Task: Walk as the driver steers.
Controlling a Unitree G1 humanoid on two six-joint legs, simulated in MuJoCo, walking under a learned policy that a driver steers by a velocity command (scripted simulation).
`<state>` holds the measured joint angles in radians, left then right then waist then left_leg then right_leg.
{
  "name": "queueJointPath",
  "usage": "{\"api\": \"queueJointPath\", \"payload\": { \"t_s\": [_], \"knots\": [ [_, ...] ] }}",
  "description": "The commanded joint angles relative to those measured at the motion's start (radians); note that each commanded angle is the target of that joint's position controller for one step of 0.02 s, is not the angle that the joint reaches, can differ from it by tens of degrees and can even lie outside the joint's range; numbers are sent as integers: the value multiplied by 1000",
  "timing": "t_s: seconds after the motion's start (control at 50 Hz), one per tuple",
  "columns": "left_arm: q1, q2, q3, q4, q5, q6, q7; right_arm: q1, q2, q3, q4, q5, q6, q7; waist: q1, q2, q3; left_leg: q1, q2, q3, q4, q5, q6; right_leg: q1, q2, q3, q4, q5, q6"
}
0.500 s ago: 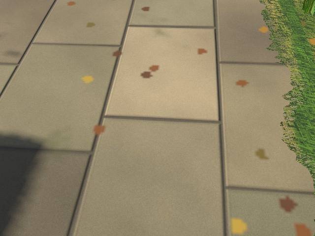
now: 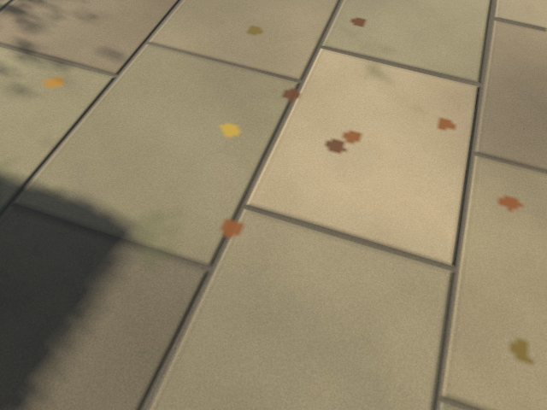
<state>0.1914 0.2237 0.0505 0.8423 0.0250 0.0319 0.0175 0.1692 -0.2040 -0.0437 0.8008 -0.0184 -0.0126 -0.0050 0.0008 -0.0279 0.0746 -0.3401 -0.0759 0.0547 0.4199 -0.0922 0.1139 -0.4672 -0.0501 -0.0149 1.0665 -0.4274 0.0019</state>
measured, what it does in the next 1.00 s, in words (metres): steps on the spot: right foot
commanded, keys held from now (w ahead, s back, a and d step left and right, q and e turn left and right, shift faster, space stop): no key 0.76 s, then w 0.20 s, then no key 0.04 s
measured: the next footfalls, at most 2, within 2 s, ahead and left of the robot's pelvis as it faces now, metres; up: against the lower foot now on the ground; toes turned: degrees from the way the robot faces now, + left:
right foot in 0.24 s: +0.02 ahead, -0.13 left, +0.00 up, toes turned +0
left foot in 1.08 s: +0.20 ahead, +0.09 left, +0.00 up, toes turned +4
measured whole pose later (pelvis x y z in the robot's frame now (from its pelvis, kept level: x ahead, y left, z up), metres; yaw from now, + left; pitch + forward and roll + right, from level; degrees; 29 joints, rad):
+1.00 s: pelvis +0.08 -0.03 +0.00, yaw +1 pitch -1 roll +0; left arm 0.45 0.18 0.04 1.11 0.03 -0.04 0.03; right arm 0.28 -0.17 -0.03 1.07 -0.03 -0.03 0.01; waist 0.02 -0.02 0.00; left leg -0.36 0.00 0.06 0.70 -0.36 0.07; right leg 0.01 0.03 -0.02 0.34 -0.35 -0.04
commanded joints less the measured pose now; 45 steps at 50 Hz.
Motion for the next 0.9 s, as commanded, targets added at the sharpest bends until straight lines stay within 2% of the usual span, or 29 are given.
{"api": "queueJointPath", "payload": {
  "t_s": [0.02,0.1,0.16,0.2,0.22,0.24,0.26,0.28,0.3,0.34,0.38,0.44,0.5,0.76,0.78,0.8,0.84,0.86,0.88,0.9],
  "knots": [
    [134,60,15,4,-1,20,1,26,-116,-21,-36,-5,-14,-2,21,106,-163,104,264,-238,-180,159,108,83,3,17,-103,30,0],
    [92,64,13,2,-5,29,5,31,-126,-21,-16,-9,4,-2,-2,154,-121,62,250,-273,-239,-221,89,145,31,1,-278,9,-8],
    [118,59,11,19,-13,19,9,46,-133,-23,5,-9,16,-5,-5,143,-102,46,265,-309,-248,-303,86,203,52,-14,-397,0,-30],
    [182,36,5,51,-14,6,13,41,-129,-21,19,2,25,-12,22,116,-92,11,255,-307,-234,-341,54,306,64,-33,-581,94,-57],
    [199,36,2,59,-9,-5,16,58,-118,-19,32,6,27,-15,27,91,-74,-26,238,-300,-226,-365,14,362,48,-6,-703,159,-74],
    [208,63,1,59,4,-18,19,79,-87,-11,38,11,25,-15,13,35,-67,-54,203,-275,-179,-338,-35,388,-47,109,-786,117,-94],
    [165,108,4,47,1,-28,20,93,-54,-6,39,28,21,-11,-26,-61,-45,-36,106,-171,-125,-262,-76,292,-154,257,-843,-16,-133],
    [95,69,-7,44,-7,-39,12,47,-65,-7,49,24,16,-6,-31,-89,10,86,71,-121,-72,-129,-83,115,-185,286,-903,-90,-134],
    [45,54,-15,40,-4,-51,11,48,-57,-4,62,11,11,0,-51,-102,11,174,83,-126,-56,-65,-78,66,-156,247,-910,-89,-101],
    [68,71,-11,61,-8,-63,12,69,-78,-6,90,0,3,4,-50,-104,-16,243,105,-142,-69,-11,-71,78,-100,183,-888,-36,-60],
    [108,64,-13,80,-15,-66,14,92,-93,-5,117,1,-6,3,-41,-58,-29,231,129,-167,-83,-32,-59,122,-76,159,-861,8,-61],
    [156,45,-17,109,-12,-58,14,101,-72,3,161,9,-6,-4,-20,14,0,163,139,-188,-114,-70,-54,188,-59,134,-822,64,-72],
    [181,42,-19,134,-12,-57,14,106,-64,8,194,10,-6,-10,-8,34,-6,153,143,-194,-127,-58,-58,226,-52,121,-802,114,-76],
    [197,4,-40,212,-15,-60,21,147,-41,23,301,12,-3,-25,-12,24,-12,192,152,-186,-102,32,-53,273,-47,103,-786,229,-72],
    [214,4,-40,221,-13,-60,20,154,-37,24,309,12,-2,-25,-8,20,-28,194,139,-177,-96,-38,-50,281,-40,102,-795,150,-76],
    [226,18,-34,227,-10,-57,20,149,-42,21,308,11,1,-25,-4,7,-17,170,116,-160,-68,-135,-43,274,-32,108,-799,34,-88],
    [245,56,-18,225,-9,-50,17,127,-48,13,295,4,5,-18,14,-61,42,39,56,-100,41,-349,-29,262,-70,197,-848,-244,-140],
    [266,77,-9,229,-10,-49,17,98,-30,15,277,-4,2,-10,29,-97,93,-53,31,-52,121,-347,-33,279,-133,276,-904,-336,-177],
    [293,84,-2,239,-15,-50,17,54,-19,18,251,-12,-4,-2,43,-111,142,-138,39,-13,195,-311,-37,291,-204,349,-957,-379,-214],
    [299,86,2,244,-12,-55,18,27,-16,17,230,-18,-13,4,45,-109,176,-191,75,-9,258,-278,-37,304,-255,388,-978,-340,-240]
  ]
}}
Keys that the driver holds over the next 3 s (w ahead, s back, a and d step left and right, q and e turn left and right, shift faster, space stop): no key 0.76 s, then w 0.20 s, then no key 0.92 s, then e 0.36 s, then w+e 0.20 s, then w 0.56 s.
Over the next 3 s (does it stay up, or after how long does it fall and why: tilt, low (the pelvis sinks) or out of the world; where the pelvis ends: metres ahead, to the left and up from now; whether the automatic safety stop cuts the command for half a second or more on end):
stays up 0.48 -0.08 -0.01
